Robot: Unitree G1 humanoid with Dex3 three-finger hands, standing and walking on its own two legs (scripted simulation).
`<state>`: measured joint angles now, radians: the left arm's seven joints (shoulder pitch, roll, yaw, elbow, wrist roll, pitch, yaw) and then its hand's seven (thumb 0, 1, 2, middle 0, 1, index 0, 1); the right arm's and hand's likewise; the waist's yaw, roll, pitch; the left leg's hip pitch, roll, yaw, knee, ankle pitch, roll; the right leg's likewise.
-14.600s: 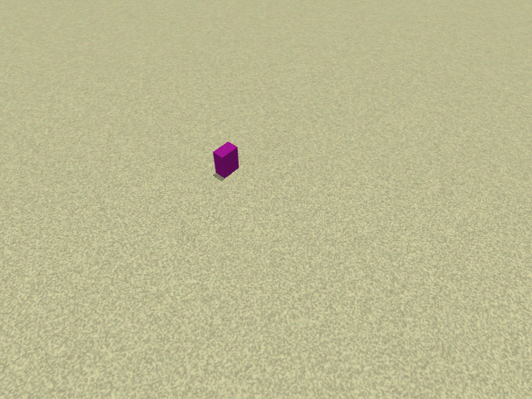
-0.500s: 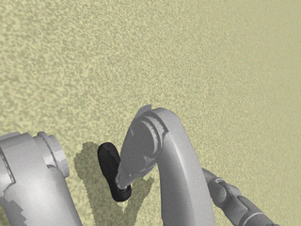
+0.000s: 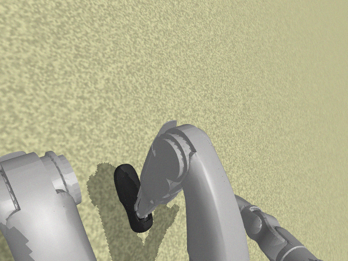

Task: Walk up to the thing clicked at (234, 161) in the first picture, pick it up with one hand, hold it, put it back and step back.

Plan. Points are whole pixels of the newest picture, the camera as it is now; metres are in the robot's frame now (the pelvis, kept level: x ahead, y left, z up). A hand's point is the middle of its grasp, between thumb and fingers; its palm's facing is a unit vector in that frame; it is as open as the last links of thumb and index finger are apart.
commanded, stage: settle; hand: left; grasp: from the side
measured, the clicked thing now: out of the picture +0.47 +0.26 -0.21
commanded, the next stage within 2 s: lift in 1.50 s
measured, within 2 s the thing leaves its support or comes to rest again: neither
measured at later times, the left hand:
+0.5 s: hand out of the picture +0.41 +0.32 -0.08, palm faces +0.38 -0.92 -0.02, open 10.6 cm
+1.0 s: hand out of the picture +0.41 +0.31 +0.01, palm faces +0.35 -0.93 -0.05, open 10.6 cm
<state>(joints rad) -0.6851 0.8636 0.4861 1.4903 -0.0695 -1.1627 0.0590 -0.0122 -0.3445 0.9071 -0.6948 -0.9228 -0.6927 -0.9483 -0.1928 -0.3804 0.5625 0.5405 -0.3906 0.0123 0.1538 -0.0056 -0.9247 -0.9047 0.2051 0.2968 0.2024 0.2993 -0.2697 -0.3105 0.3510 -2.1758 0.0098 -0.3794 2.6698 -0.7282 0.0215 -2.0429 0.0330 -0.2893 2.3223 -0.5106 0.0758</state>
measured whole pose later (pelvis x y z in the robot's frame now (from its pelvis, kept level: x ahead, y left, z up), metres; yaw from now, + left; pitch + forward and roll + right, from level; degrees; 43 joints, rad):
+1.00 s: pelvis +0.03 -0.02 +0.05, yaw +10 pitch +30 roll -9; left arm -0.58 0.47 0.39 0.87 -0.14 -0.66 -0.17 -0.01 -0.53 1.04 -0.75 -1.05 -0.75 -1.07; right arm 0.05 -0.31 0.10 0.64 -0.09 0.05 0.10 0.00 -0.92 -0.90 0.20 0.30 0.20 0.30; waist -0.12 -0.03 -0.06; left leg -2.23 0.00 -0.12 2.41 -0.72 0.01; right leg -2.19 -0.05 -0.09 2.28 -0.61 0.02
